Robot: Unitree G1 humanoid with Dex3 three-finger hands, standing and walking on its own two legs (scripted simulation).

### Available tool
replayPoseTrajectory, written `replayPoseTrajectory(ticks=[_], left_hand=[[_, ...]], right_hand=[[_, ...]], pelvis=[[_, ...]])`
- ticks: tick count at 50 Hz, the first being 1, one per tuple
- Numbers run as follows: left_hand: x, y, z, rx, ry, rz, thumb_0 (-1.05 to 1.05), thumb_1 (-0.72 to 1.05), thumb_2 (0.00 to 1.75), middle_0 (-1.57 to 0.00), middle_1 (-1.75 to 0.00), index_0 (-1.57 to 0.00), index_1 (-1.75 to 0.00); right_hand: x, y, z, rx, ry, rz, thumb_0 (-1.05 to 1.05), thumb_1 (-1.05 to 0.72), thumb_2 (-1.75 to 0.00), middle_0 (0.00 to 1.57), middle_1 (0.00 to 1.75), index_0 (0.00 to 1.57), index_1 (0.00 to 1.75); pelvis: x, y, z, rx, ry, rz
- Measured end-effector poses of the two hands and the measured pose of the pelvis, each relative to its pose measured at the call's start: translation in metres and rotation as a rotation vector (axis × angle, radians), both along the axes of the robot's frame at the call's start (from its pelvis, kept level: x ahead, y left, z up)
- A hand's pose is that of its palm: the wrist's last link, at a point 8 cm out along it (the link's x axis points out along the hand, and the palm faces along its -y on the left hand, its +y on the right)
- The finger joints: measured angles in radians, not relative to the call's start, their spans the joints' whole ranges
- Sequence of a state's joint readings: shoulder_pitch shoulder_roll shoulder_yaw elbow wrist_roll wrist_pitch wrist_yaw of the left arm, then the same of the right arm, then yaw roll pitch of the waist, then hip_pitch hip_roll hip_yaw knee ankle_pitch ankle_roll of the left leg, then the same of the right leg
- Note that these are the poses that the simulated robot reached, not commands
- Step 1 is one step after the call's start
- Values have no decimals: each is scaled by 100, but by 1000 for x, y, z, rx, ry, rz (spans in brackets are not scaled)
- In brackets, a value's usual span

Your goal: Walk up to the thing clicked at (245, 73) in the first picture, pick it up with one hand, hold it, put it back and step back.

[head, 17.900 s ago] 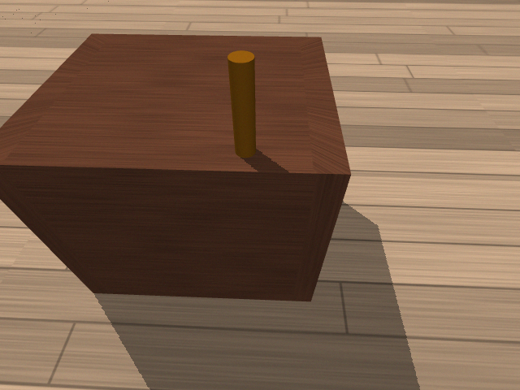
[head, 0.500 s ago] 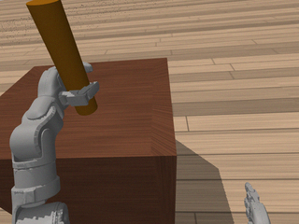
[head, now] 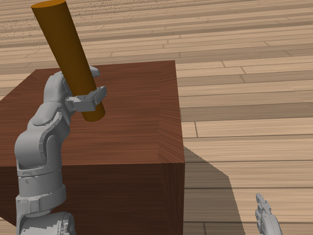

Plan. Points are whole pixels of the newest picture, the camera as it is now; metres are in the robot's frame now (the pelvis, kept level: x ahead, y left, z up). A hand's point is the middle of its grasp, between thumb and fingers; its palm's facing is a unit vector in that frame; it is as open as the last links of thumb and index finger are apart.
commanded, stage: crouch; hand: left
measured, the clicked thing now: (76, 71) +0.34 +0.16 +0.32
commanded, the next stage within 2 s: lower in 0.88 s
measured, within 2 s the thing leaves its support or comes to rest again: rests again in 1.88 s
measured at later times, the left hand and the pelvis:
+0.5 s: hand (97, 111) +0.39 +0.18 +0.17, palm faces +0.17 -0.99 -0.02, open 7.1 cm; pelvis +0.00 +0.00 +0.00, yaw -1 degrees
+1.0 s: hand (101, 115) +0.42 +0.18 +0.14, palm faces +0.17 -0.99 -0.02, open 7.1 cm; pelvis +0.02 +0.00 +0.00, yaw -1 degrees
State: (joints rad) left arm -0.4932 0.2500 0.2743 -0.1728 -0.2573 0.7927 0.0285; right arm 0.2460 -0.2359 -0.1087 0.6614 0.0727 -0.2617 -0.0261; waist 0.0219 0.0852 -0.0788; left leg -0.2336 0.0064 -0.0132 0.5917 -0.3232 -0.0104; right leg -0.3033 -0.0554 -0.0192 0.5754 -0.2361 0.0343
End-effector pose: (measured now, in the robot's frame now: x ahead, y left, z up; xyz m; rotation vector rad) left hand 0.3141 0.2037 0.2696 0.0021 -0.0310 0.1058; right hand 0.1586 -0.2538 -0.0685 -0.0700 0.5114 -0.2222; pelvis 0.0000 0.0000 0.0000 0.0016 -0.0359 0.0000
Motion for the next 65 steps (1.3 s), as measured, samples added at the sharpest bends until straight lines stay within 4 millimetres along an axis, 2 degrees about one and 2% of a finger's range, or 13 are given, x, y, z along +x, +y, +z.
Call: replayPoseTrajectory(ticks=[5, 11, 19, 35, 45, 54, 65], left_hand=[[10, 3, -17, -14, 53, 20, -1, -7, 115, -89, -112, -89, -111], [25, 8, -52, -18, 117, 39, -1, -7, 115, -88, -113, -89, -112], [39, 18, -85, -9, 119, 65, -1, -7, 116, -88, -113, -89, -112], [62, 28, -106, 11, 95, 59, -1, -7, 116, -88, -113, -89, -112], [70, 28, -124, 13, 99, 63, -1, -8, 116, -88, -113, -89, -112], [74, 30, -128, 12, 76, 66, -1, -8, 116, -88, -113, -89, -112], [72, 29, -162, 12, 126, 57, -1, -8, 117, -88, -113, -89, -112]], right_hand=[[-4, -1, -1, -12, 14, -4, -1, 57, -4, 5, 5, 5, 5], [-12, -6, 0, -44, 29, -18, -1, 57, -4, 5, 5, 5, 5], [-20, -10, -1, -90, 57, -44, -1, 57, -4, 5, 5, 5, 5], [-4, 3, -1, -82, 62, -17, -1, 55, -5, 5, 5, 5, 5], [-4, -3, -2, -92, 107, -21, -1, 55, -5, 5, 5, 5, 5], [1, -4, -3, -90, 133, -23, -1, 54, -5, 5, 5, 5, 5], [-3, -2, -12, -77, 206, -22, -1, 53, -5, 5, 5, 5, 5]], pelvis=[[-3, 0, 0, 3, 5, -1], [-5, -2, 0, 4, 21, -4], [-3, -2, -1, -1, 42, -8], [10, 0, 0, -6, 66, -10], [15, -1, 1, -6, 77, -12], [19, -4, 1, -8, 83, -8], [19, -4, 1, -7, 105, -11]])
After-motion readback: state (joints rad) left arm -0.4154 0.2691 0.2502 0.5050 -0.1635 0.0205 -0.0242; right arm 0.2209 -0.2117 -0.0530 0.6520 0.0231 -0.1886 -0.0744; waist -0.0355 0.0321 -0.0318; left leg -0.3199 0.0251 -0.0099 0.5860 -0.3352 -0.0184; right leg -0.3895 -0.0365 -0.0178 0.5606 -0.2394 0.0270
